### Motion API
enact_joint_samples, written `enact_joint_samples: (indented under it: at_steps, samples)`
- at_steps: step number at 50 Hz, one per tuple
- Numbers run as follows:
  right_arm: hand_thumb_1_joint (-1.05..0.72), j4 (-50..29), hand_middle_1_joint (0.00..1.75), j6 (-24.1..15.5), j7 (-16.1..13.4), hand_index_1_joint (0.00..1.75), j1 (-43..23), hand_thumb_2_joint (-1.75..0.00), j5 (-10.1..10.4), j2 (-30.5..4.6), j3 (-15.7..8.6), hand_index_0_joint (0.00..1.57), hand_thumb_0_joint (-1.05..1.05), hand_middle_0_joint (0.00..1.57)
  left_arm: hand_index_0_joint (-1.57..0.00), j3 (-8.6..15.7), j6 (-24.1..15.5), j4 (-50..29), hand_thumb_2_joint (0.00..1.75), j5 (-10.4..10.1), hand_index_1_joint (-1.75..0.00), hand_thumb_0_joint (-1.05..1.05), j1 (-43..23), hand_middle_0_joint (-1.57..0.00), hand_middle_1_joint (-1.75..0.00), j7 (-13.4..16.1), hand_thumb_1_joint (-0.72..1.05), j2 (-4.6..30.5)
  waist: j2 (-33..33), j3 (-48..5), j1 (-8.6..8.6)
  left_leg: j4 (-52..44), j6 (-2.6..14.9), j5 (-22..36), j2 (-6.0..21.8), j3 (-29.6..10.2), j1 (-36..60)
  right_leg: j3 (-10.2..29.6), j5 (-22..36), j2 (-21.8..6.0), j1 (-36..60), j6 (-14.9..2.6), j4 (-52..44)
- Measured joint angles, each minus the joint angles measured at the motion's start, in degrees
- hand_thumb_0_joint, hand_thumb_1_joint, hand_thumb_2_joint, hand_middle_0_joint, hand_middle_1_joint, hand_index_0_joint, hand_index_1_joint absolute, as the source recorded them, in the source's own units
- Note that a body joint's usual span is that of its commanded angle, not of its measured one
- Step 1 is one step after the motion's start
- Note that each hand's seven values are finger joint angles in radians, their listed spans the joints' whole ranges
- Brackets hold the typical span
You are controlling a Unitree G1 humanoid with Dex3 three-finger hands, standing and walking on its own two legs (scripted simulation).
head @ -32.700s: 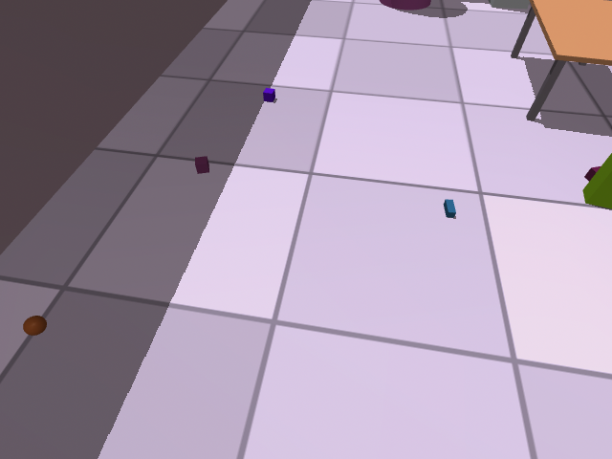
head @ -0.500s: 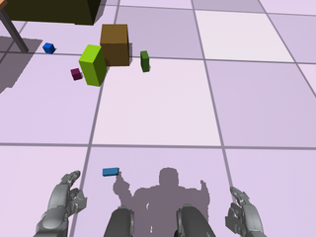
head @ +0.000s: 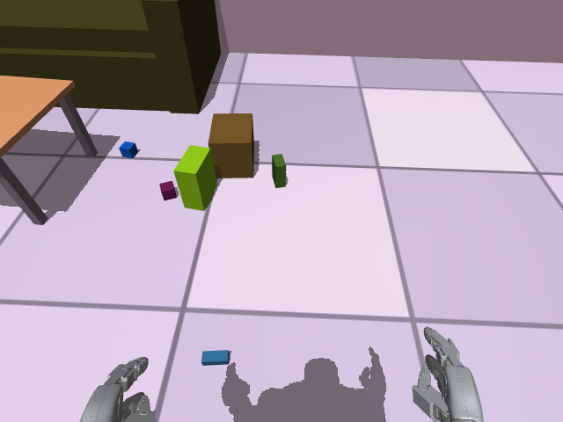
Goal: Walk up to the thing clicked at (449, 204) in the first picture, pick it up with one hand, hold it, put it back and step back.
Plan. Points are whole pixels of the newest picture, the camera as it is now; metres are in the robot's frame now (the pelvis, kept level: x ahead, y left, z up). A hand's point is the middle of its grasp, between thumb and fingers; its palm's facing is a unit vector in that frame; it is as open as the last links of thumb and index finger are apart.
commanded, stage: home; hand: left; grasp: from above
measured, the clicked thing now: (215, 357) +0.45 +0.21 -0.70
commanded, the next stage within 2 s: stand in 1.80 s
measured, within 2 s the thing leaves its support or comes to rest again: neither
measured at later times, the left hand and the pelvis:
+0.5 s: hand (158, 416) +0.16 +0.17 -0.04, palm faces +0.04 -0.98 -0.20, open 7.4 cm; pelvis +0.00 +0.00 +0.00, yaw +0 degrees
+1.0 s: hand out of the picture +0.15 +0.17 -0.05, palm faces +0.05 -0.98 -0.20, open 7.4 cm; pelvis -0.01 +0.00 +0.00, yaw +0 degrees
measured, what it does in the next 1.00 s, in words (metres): stands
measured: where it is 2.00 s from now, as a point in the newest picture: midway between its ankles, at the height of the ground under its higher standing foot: outside the picture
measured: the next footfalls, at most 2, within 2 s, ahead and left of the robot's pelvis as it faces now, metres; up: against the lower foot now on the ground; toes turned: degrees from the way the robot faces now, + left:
none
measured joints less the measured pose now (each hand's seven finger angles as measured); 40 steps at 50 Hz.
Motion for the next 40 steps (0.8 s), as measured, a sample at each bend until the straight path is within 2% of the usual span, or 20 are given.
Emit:
enact_joint_samples:
  at_steps: [40]
  samples:
    - [-0.9, 2.0, 0.3, -0.9, -0.3, 0.3, 1.0, -0.9, 0.0, -0.2, -0.6, 0.2, 0.02, 0.21, -0.2, -0.3, 0.1, 0.1, 0.9, 0.3, -0.3, 0.01, -0.4, -0.2, -0.3, -0.3, 0.9, 0.0, -0.3, 0.5, -0.04, 0.1, -0.5, 0.4, 0.3, 0.1, 0.3, 0.3, 0.1, 0.3, -0.2, -0.47, 0.8]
